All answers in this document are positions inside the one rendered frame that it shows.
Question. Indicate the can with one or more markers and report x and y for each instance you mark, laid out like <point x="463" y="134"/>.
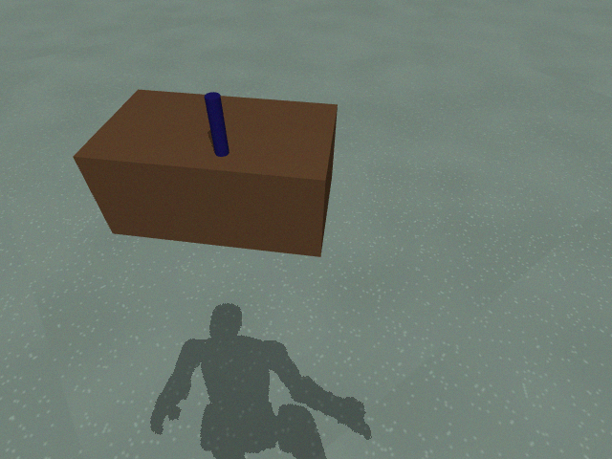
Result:
<point x="217" y="124"/>

